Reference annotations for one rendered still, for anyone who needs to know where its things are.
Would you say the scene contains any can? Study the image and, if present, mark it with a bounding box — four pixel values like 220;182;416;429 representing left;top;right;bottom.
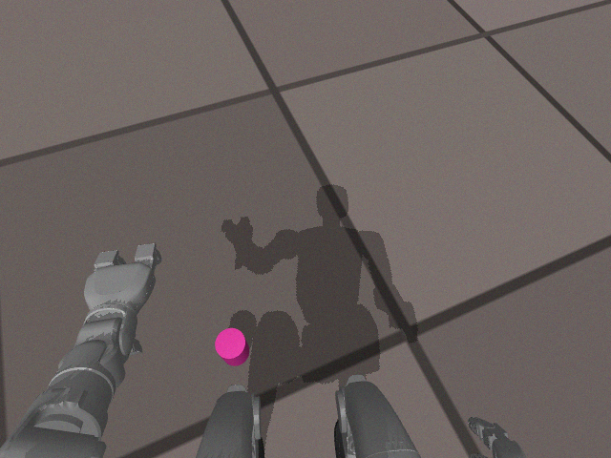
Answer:
215;328;249;366

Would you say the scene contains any left robot arm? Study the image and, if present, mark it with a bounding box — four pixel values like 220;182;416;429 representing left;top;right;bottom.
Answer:
0;303;137;458

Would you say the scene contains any left robot hand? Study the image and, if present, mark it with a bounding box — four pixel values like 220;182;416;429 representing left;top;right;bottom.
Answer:
84;243;161;355

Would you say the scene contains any right robot hand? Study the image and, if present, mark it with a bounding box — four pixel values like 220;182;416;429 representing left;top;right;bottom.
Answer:
468;417;527;458

